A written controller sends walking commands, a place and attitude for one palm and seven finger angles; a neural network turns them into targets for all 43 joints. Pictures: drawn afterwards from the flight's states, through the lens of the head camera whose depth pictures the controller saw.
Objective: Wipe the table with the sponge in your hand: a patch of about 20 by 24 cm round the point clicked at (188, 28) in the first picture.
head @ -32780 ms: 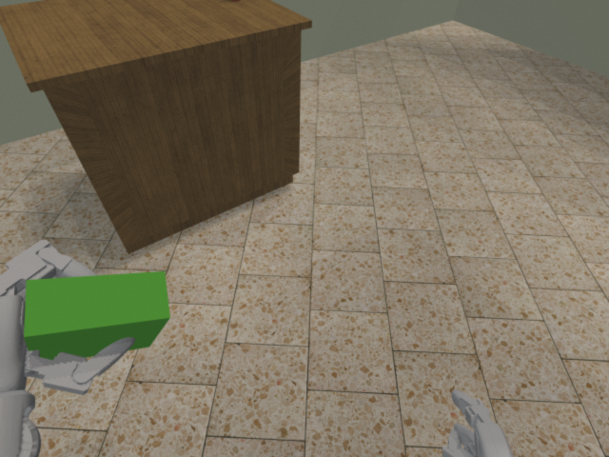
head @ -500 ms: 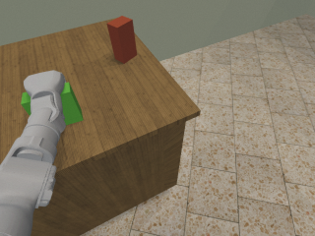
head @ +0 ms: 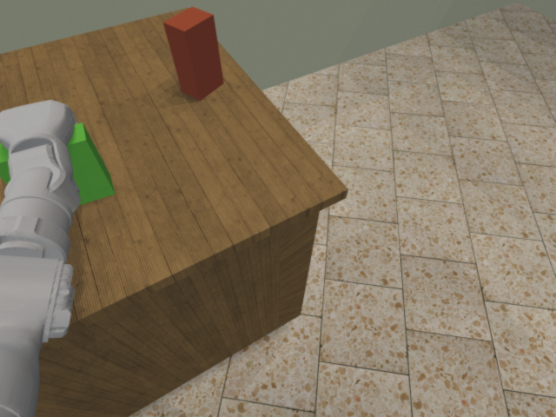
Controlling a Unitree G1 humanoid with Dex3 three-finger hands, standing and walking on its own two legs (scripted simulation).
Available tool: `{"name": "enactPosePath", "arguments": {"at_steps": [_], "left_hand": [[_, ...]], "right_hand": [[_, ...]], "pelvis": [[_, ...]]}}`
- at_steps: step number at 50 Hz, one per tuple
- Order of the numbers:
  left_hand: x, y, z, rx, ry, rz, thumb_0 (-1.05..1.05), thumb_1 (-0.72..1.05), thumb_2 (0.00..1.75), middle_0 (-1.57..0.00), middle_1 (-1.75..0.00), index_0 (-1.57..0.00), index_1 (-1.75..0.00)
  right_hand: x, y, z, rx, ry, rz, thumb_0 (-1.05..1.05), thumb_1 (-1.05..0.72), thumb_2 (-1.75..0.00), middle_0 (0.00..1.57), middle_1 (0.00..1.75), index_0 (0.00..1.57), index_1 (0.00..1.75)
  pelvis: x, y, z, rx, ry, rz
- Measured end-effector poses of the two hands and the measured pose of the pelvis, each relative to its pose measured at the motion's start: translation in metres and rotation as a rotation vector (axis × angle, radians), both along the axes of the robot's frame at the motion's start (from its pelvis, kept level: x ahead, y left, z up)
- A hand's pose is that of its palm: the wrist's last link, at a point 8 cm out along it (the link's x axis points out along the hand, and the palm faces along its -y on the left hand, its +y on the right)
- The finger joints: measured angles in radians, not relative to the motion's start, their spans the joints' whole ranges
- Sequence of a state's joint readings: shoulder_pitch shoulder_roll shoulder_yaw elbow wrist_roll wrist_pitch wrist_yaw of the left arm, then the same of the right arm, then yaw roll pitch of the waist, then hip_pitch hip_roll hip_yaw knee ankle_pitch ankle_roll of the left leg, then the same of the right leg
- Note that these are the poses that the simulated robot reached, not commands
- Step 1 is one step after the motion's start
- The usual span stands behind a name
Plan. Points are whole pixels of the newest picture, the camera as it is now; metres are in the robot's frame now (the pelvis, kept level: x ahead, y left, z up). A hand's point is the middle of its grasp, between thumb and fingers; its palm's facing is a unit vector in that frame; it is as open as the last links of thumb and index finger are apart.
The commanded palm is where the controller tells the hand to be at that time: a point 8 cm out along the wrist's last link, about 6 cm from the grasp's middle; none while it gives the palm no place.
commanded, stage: wipe forward along the middle lane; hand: left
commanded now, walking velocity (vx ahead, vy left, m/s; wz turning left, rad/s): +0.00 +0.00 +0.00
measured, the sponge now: (64, 179) +0.46 +0.31 +0.07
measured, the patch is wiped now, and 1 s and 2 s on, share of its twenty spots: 1.00 1.00 1.00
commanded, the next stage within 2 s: slide back across to the first lane in 0.16 s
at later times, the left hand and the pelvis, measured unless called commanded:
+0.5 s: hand (46, 143) +0.50 +0.33 +0.11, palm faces -0.12 +0.00 -0.99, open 9.3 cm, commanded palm +0.47 +0.34 +0.16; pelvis +0.01 +0.01 +0.00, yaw -1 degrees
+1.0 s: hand out of the picture +0.45 +0.39 +0.11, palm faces -0.15 +0.02 -0.99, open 9.4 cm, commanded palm +0.44 +0.39 +0.17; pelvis +0.01 +0.01 +0.00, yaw +1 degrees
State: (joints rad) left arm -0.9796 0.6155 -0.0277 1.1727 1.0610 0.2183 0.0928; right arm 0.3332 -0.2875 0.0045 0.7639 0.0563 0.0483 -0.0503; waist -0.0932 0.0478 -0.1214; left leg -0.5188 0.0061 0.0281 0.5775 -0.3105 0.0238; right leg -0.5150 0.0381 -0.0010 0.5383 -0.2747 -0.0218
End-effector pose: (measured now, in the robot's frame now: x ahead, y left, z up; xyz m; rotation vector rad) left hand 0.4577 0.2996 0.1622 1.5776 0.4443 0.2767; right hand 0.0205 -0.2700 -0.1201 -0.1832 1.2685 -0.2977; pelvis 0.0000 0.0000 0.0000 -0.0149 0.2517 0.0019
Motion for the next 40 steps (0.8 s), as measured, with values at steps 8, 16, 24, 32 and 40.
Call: {"name": "enactPosePath", "arguments": {"at_steps": [8, 16, 24, 32, 40], "left_hand": [[0.014, 0.007, 0.001, 0.01, 0.012, 0.007, 0.01, -0.49, 1.1, -0.81, -1.39, -0.83, -1.42], [0.029, 0.017, 0.001, 0.006, 0.023, 0.017, 0.01, -0.49, 1.1, -0.81, -1.39, -0.83, -1.43], [0.032, 0.025, 0.0, -0.01, 0.01, -0.004, 0.01, -0.48, 1.1, -0.8, -1.4, -0.82, -1.43], [0.018, 0.043, 0.004, -0.013, 0.0, 0.02, 0.0, -0.48, 1.1, -0.8, -1.41, -0.82, -1.44], [-0.003, 0.069, 0.006, 0.005, 0.048, 0.043, 0.0, -0.48, 1.1, -0.8, -1.41, -0.82, -1.44]], "right_hand": [[-0.003, 0.004, 0.0, -0.01, 0.023, -0.005, 0.0, -0.9, -0.9, 0.2, 0.3, 0.2, 0.29], [-0.018, 0.006, 0.002, -0.024, 0.072, -0.025, 0.0, -0.9, -0.9, 0.2, 0.3, 0.2, 0.29], [-0.03, 0.011, 0.004, -0.018, 0.12, -0.052, 0.0, -0.9, -0.9, 0.2, 0.3, 0.2, 0.29], [-0.011, 0.016, 0.002, 0.006, 0.093, -0.039, 0.0, -0.9, -0.9, 0.2, 0.3, 0.2, 0.29], [0.027, 0.014, 0.004, -0.01, 0.017, 0.014, 0.0, -0.9, -0.9, 0.2, 0.3, 0.2, 0.29]], "pelvis": [[0.002, 0.004, -0.002, -0.005, 0.024, 0.003], [0.005, 0.007, -0.004, -0.011, 0.052, 0.0], [0.014, 0.01, -0.003, -0.016, 0.054, -0.01], [0.02, 0.013, 0.0, -0.017, 0.028, -0.007], [0.021, 0.015, 0.002, -0.017, 0.01, 0.012]]}}
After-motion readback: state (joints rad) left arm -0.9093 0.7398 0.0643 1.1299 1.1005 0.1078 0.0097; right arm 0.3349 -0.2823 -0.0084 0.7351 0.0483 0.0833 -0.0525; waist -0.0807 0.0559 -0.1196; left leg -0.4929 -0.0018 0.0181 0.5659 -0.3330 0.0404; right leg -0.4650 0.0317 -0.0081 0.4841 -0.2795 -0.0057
